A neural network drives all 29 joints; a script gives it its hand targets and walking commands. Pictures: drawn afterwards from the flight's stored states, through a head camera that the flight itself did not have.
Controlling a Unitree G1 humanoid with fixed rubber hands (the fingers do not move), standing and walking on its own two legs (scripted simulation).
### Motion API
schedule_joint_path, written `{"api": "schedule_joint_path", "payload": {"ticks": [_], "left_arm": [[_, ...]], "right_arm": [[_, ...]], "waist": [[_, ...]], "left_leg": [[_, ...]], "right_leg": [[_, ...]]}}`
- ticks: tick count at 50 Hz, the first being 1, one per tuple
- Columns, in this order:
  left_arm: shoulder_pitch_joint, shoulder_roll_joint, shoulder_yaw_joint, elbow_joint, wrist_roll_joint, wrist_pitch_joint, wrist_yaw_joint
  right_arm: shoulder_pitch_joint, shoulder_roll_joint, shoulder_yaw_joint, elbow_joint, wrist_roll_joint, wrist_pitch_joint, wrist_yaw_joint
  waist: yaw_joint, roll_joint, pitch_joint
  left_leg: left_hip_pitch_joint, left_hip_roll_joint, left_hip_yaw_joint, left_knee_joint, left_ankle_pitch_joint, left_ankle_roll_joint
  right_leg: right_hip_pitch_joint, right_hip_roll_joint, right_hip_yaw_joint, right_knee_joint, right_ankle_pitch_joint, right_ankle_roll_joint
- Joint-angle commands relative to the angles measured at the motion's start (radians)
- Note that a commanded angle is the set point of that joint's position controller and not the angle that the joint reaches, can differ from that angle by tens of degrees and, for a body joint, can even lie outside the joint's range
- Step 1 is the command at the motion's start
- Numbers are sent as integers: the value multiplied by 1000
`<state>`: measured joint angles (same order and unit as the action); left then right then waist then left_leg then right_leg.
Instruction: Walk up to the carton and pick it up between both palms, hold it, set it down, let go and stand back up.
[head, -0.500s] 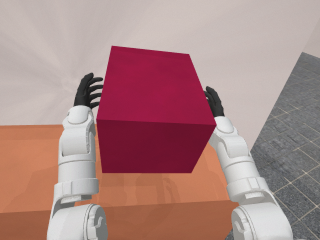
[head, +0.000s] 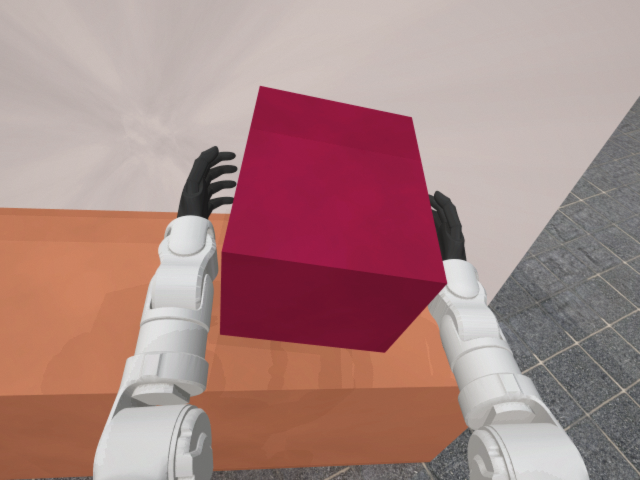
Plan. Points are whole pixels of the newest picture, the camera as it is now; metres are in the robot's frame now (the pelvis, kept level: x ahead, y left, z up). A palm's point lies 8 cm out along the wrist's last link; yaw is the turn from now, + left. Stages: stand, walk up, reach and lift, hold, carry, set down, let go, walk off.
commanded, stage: set down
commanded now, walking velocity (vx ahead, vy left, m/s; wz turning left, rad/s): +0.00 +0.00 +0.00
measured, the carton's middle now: (322, 218) +0.43 -0.01 +0.10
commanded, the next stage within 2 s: none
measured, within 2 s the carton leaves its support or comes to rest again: neither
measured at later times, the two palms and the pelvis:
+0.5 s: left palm (202, 215) +0.40 +0.15 +0.13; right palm (440, 262) +0.36 -0.17 +0.09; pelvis +0.02 +0.00 +0.00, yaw +0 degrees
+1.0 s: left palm (209, 227) +0.41 +0.15 +0.09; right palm (438, 275) +0.36 -0.17 +0.07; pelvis +0.01 +0.01 +0.00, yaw -1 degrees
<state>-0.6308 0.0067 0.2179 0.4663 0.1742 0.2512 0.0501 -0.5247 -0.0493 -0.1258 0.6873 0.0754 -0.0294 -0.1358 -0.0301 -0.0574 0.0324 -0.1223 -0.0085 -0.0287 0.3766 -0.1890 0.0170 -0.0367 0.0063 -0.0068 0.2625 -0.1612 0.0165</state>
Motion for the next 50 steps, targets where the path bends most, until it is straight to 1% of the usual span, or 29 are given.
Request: {"api": "schedule_joint_path", "payload": {"ticks": [1,2,4,6,7,8,9,11,12,13,14,17,20,21,22,25,27,28,29,30,31,34,36,40,41,45,46,48,50], "left_arm": [[-531,-646,-503,-73,-75,-40,-166],[-525,-637,-482,-65,-64,-34,-171],[-503,-638,-492,-91,-72,-38,-174],[-522,-662,-534,-151,-80,-50,-172],[-505,-667,-524,-155,-68,-50,-170],[-493,-666,-540,-151,-80,-49,-168],[-486,-664,-537,-162,-75,-48,-172],[-459,-634,-498,-105,-53,-42,-178],[-453,-639,-501,-122,-55,-39,-183],[-465,-633,-510,-130,-62,-40,-187],[-452,-621,-503,-96,-66,-39,-193],[-459,-632,-476,-71,-53,-50,-196],[-476,-650,-470,-56,-50,-78,-201],[-523,-662,-504,-78,-74,-92,-194],[-539,-662,-503,-74,-76,-107,-191],[-516,-652,-452,18,-50,-125,-193],[-513,-637,-424,67,-43,-137,-195],[-519,-632,-405,85,-37,-142,-200],[-539,-641,-404,88,-41,-153,-200],[-536,-623,-389,85,-41,-168,-201],[-538,-626,-378,103,-28,-169,-200],[-546,-612,-332,169,-16,-189,-207],[-538,-621,-319,209,-6,-199,-210],[-549,-604,-283,237,12,-233,-214],[-570,-612,-301,236,4,-244,-208],[-589,-624,-278,316,26,-282,-208],[-598,-626,-285,315,22,-296,-204],[-625,-632,-285,308,18,-326,-197],[-620,-637,-284,343,30,-349,-188]], "right_arm": [[-853,553,413,-347,10,-72,100],[-856,546,399,-334,12,-68,98],[-825,562,437,-361,19,-66,89],[-792,565,452,-355,48,-71,86],[-802,574,474,-390,51,-76,86],[-788,578,476,-388,59,-72,83],[-772,576,483,-410,54,-72,82],[-719,562,442,-317,33,-56,82],[-733,566,453,-353,34,-59,80],[-696,576,451,-347,30,-52,75],[-721,557,442,-352,23,-53,72],[-735,561,419,-334,0,-63,79],[-752,590,424,-388,-16,-89,74],[-768,602,424,-381,-18,-95,73],[-775,608,413,-365,-23,-102,74],[-765,639,406,-335,-50,-102,80],[-754,639,388,-299,-71,-101,85],[-778,641,386,-309,-81,-107,86],[-792,655,378,-316,-82,-115,89],[-789,670,408,-329,-73,-120,87],[-764,670,390,-290,-86,-116,90],[-780,669,354,-275,-115,-128,94],[-772,663,311,-235,-145,-138,94],[-771,675,288,-212,-153,-166,106],[-768,671,276,-192,-167,-175,109],[-767,667,204,-113,-219,-202,115],[-753,666,200,-103,-231,-212,114],[-760,695,192,-111,-238,-234,121],[-769,681,175,-83,-254,-263,123]], "waist": [[7,104,-521],[10,97,-504],[4,87,-536],[-23,124,-543],[2,134,-566],[-14,138,-551],[-11,130,-559],[-26,128,-447],[-17,126,-460],[-43,103,-461],[-33,89,-443],[-32,98,-408],[-35,86,-472],[-52,99,-514],[-54,107,-517],[-34,77,-499],[-42,76,-493],[-21,60,-507],[-29,57,-535],[-3,49,-552],[-18,46,-540],[-8,27,-525],[-21,33,-499],[1,73,-519],[-19,84,-510],[-31,109,-502],[-43,87,-520],[-29,120,-577],[-37,132,-581]], "left_leg": [[200,-4,54,-21,366,-71],[195,-8,56,-23,347,-68],[222,-10,52,-4,460,-72],[265,-3,42,20,582,-94],[286,-1,40,35,635,-99],[293,0,35,35,654,-99],[281,-4,44,44,655,-106],[246,0,37,21,590,-102],[264,1,40,22,619,-103],[265,-4,40,20,609,-99],[239,-1,35,14,579,-97],[209,-8,47,0,525,-91],[211,-12,49,13,542,-92],[216,-12,46,28,573,-98],[207,-12,44,24,551,-95],[154,-11,55,1,454,-75],[123,-8,55,-5,408,-66],[112,-8,64,-15,401,-63],[115,-12,70,-18,402,-62],[107,-11,67,-14,426,-57],[84,-13,71,-13,406,-60],[76,-14,73,-30,351,-51],[68,-10,80,-41,324,-48],[77,-7,86,-39,350,-52],[87,-3,85,-36,369,-58],[77,5,91,-30,360,-65],[75,9,88,-26,360,-63],[98,10,89,-5,422,-74],[109,15,84,2,454,-81]], "right_leg": [[100,40,-56,-5,255,7],[101,38,-53,-6,250,7],[140,45,-49,4,340,10],[128,52,-49,13,390,8],[135,56,-46,13,388,2],[117,58,-45,4,391,1],[135,60,-40,9,408,-1],[88,56,-46,-4,362,-7],[111,60,-47,-7,371,-8],[122,57,-40,-4,402,3],[119,51,-41,-3,391,3],[93,55,-37,-9,339,4],[124,46,-36,7,405,7],[124,44,-36,17,438,5],[110,46,-40,14,413,8],[130,34,-28,12,392,12],[125,30,-30,20,397,13],[146,30,-31,19,384,14],[154,27,-30,23,411,19],[189,24,-22,35,469,23],[200,21,-17,38,496,24],[178,20,-33,34,435,28],[159,21,-31,22,401,27],[166,27,-32,22,377,21],[142,24,-37,17,367,22],[97,26,-42,5,301,9],[102,29,-49,9,310,9],[87,32,-56,19,326,2],[63,36,-56,13,324,-2]]}}
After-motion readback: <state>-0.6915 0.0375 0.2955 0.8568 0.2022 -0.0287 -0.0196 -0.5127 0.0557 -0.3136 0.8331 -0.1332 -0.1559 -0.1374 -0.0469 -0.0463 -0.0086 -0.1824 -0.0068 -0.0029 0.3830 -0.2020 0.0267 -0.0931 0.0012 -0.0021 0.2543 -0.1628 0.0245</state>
